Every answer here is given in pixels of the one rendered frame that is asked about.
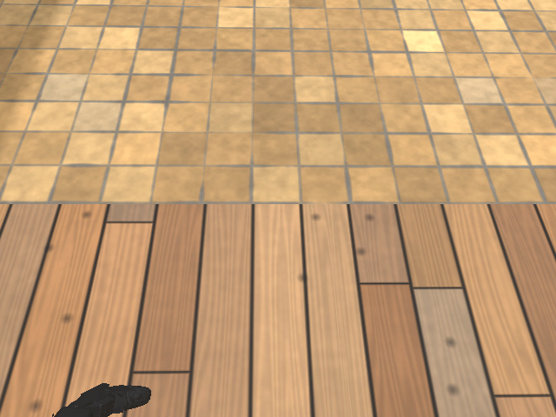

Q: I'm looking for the robot left hand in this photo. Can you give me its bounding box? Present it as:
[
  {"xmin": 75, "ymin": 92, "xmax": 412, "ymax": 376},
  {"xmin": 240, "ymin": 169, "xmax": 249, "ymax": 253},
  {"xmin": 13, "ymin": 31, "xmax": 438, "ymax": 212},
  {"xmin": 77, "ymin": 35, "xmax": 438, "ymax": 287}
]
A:
[{"xmin": 52, "ymin": 383, "xmax": 151, "ymax": 417}]

